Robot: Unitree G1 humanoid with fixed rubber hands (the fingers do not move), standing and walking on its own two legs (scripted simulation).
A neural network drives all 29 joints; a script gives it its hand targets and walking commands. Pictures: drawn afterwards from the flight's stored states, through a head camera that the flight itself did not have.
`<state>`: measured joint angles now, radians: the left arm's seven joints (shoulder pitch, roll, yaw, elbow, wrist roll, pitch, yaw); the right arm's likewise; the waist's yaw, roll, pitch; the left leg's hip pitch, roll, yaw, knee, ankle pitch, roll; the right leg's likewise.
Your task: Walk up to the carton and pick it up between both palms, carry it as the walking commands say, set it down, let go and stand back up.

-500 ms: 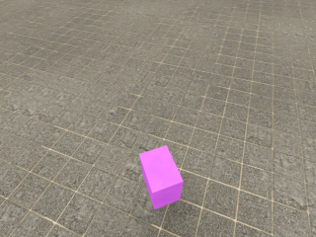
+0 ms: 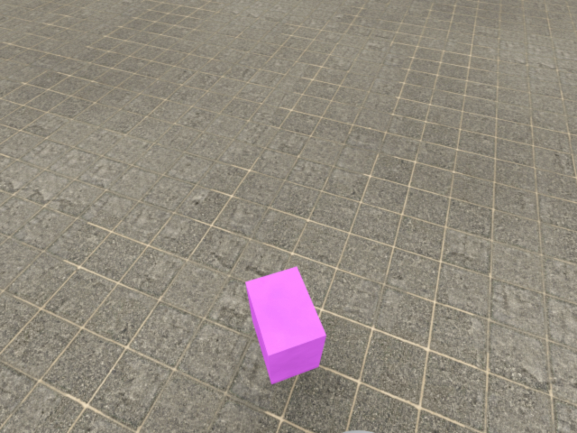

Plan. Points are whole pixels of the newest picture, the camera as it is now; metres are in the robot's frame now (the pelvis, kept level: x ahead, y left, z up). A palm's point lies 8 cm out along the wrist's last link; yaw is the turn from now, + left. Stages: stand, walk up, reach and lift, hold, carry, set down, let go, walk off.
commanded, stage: walk up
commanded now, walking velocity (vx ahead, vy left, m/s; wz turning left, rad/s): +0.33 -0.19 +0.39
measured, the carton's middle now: (283, 326) +0.51 +0.00 -0.63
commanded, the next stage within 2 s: none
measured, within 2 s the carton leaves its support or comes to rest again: neither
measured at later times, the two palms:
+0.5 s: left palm out of the picture +0.01 +0.13 -0.16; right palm (451, 343) +0.26 -0.28 -0.13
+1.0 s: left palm out of the picture +0.07 +0.21 -0.12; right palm (471, 359) +0.23 -0.30 -0.13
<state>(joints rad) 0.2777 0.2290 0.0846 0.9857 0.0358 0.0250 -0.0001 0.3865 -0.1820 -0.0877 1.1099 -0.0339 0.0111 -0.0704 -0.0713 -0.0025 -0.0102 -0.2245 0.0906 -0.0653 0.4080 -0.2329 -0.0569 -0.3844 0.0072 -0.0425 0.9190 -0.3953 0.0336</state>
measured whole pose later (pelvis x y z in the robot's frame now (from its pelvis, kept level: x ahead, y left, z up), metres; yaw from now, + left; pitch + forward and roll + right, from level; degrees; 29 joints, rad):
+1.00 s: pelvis +0.10 -0.06 +0.00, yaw +10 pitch +0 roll +3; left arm 0.28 0.26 0.08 0.95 0.05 0.01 0.04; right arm 0.16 -0.25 -0.07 0.93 -0.02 0.09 0.03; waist 0.02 -0.02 0.04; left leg -0.34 0.03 0.04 0.75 -0.41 -0.06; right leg -0.27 -0.18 -0.10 0.51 -0.23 0.05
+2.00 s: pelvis +0.11 -0.04 +0.00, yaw +10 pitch -2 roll +0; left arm 0.30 0.14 0.04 1.11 0.02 -0.01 0.04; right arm 0.27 -0.15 -0.04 1.10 0.00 0.00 -0.04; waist -0.02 0.01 0.02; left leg -0.13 0.04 0.04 0.38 -0.23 -0.03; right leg -0.13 0.03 -0.04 0.38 -0.23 -0.04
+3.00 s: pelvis +0.12 -0.10 +0.00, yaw +11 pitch -1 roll -1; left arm 0.28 0.11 0.04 1.10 0.01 -0.01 0.04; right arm 0.28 -0.15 -0.04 1.12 0.00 0.01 -0.04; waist -0.03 0.03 0.03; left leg -0.15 0.05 0.03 0.44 -0.24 -0.01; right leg -0.15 0.07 -0.07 0.40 -0.23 -0.08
